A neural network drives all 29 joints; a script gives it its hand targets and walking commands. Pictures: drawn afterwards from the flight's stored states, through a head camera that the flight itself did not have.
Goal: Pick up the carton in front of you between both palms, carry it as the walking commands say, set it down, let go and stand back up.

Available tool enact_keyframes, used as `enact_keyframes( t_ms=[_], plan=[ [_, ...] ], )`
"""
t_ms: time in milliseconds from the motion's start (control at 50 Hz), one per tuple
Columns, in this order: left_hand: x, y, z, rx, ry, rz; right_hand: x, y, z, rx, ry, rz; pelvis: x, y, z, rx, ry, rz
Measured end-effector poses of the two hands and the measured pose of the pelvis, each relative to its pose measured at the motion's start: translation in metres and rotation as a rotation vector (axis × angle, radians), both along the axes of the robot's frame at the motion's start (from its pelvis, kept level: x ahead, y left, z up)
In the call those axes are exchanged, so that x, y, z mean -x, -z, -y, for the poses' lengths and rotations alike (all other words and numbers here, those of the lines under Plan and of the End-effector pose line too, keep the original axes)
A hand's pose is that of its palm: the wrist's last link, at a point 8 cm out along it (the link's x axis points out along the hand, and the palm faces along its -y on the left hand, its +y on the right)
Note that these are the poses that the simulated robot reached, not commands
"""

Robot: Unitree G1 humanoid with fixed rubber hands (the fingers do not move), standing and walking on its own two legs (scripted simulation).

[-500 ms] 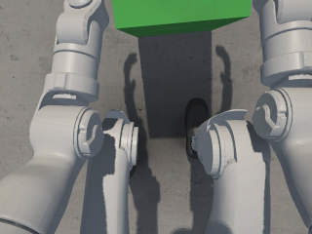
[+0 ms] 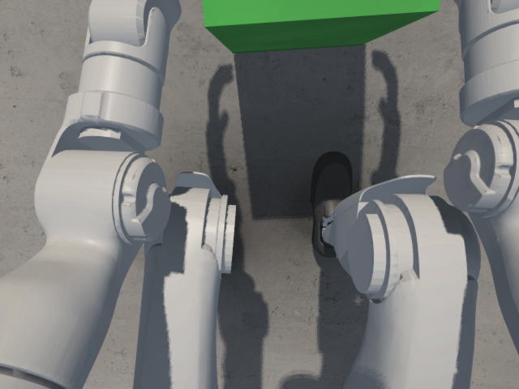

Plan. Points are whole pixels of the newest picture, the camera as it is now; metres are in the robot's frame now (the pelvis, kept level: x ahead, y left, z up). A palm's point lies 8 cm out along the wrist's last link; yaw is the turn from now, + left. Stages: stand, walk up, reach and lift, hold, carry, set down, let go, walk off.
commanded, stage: set down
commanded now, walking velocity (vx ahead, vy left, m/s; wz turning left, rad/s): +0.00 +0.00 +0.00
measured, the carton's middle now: out of the picture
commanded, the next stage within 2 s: let go in 1.78 s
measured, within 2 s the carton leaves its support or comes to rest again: neither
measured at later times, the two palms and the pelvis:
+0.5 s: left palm out of the picture +0.56 +0.08 -0.17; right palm out of the picture +0.55 -0.23 -0.17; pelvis +0.00 +0.01 +0.00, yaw -1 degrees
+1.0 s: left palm out of the picture +0.58 +0.11 -0.08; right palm out of the picture +0.57 -0.26 -0.09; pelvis +0.01 +0.01 +0.04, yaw -1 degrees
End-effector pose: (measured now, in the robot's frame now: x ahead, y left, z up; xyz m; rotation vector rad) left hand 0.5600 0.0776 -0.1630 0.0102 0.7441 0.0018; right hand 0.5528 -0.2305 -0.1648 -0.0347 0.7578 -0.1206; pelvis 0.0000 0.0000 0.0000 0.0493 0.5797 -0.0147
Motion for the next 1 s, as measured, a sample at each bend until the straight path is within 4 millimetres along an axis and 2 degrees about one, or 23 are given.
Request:
enact_keyframes(
  t_ms=[360,520,620,700,780,840,920,1000],
  plan=[
    [0.000,0.005,-0.005,0.049,0.040,0.030,0.000,0.003,0.003,-0.043,-0.026,0.007,0.000,0.007,-0.004,0.011,0.009,0.052],
    [0.000,0.012,-0.006,-0.014,0.077,0.015,0.003,0.012,0.005,-0.041,-0.005,0.000,-0.005,0.004,-0.006,0.011,0.012,0.046],
    [-0.003,0.021,-0.029,-0.079,0.014,-0.001,0.010,0.028,0.019,0.017,0.070,-0.023,-0.009,0.001,-0.004,0.006,0.006,0.020],
    [-0.012,0.020,-0.047,-0.090,-0.021,0.025,0.003,0.027,0.030,0.042,0.097,0.008,-0.010,0.001,-0.002,0.010,-0.004,0.002],
    [-0.017,0.010,-0.049,-0.084,-0.023,0.056,-0.006,0.014,0.033,0.035,0.104,0.052,-0.009,0.001,-0.003,0.016,-0.005,-0.010],
    [-0.019,-0.005,-0.043,-0.077,-0.020,0.084,-0.011,-0.003,0.033,0.028,0.104,0.085,-0.008,-0.002,-0.004,0.018,-0.001,-0.022],
    [-0.021,-0.041,-0.034,-0.072,-0.021,0.117,-0.014,-0.039,0.033,0.028,0.099,0.119,-0.006,-0.016,-0.006,0.018,0.007,-0.037],
    [-0.023,-0.081,-0.031,-0.077,-0.034,0.114,-0.013,-0.077,0.034,0.028,0.092,0.113,-0.006,-0.039,-0.006,0.009,0.015,-0.071]
  ],
)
